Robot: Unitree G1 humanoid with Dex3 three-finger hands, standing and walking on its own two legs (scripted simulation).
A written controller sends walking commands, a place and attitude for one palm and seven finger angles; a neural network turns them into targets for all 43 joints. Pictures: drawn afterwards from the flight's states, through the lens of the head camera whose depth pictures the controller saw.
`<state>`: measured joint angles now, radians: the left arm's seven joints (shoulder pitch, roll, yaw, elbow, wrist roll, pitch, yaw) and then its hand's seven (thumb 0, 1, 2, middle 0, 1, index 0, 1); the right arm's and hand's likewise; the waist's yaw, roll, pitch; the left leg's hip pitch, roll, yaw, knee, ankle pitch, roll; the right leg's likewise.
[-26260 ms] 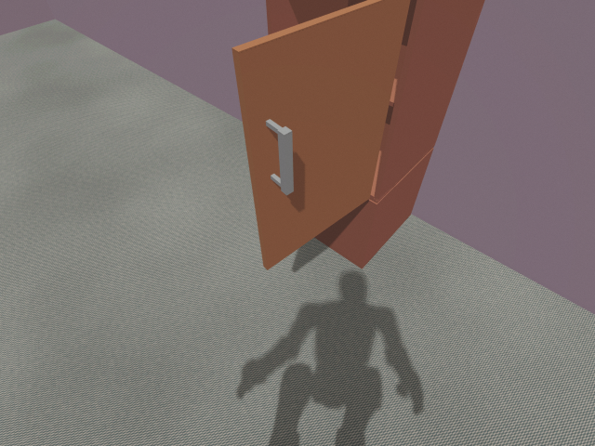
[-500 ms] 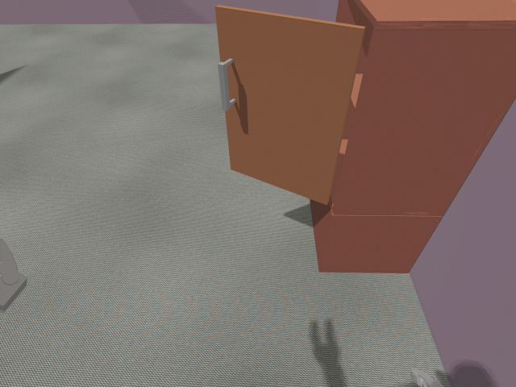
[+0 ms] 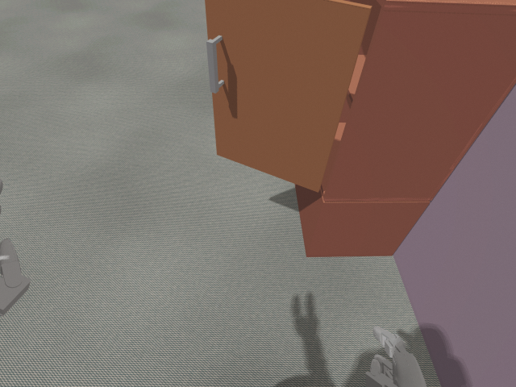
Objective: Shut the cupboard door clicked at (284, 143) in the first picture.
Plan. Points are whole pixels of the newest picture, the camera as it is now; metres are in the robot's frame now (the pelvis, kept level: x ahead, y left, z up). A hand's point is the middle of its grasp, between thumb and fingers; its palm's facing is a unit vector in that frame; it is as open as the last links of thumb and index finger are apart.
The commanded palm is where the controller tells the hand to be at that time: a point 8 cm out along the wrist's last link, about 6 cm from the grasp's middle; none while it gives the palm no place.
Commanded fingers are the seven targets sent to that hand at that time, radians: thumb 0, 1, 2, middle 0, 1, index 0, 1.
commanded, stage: stop stepping back and stand still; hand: left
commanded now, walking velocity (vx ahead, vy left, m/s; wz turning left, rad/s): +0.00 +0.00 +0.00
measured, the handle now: (216, 64) +0.93 +0.16 +0.04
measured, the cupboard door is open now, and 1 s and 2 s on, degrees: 62 62 62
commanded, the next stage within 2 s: let the arm hang, fingers relaxed in 0.58 s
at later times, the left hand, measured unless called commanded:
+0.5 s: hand out of the picture +0.15 +0.27 +0.15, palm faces +0.47 -0.78 -0.41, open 7.5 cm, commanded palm +0.09 +0.31 +0.18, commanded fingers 0.00 0.90 0.90 -0.20 -0.30 -0.20 -0.30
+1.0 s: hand out of the picture +0.03 +0.17 -0.16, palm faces +0.04 -0.99 -0.16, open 7.2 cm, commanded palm none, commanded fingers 0.00 0.90 0.90 -0.20 -0.30 -0.20 -0.30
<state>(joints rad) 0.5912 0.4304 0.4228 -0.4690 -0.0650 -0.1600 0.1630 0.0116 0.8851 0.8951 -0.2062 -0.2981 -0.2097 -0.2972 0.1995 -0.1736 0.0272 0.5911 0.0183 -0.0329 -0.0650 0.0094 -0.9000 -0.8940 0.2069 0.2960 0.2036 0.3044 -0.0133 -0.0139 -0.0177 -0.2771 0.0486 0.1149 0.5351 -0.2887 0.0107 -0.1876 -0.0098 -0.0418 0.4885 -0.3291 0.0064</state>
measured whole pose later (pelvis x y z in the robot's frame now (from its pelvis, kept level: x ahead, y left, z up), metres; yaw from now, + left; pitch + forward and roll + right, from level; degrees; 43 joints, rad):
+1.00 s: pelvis -0.05 +0.00 +0.00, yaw +2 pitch +0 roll +0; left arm 0.29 0.17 0.00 0.76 0.00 0.05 0.02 -0.01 0.95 0.89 -0.20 -0.30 -0.20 -0.30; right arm 0.22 -0.25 0.01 0.87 -0.02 0.02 0.01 0.01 -0.90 -0.89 0.20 0.30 0.20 0.30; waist -0.02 -0.03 0.04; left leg -0.34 0.02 0.09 0.56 -0.23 0.03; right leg -0.26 -0.04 -0.07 0.57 -0.32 0.01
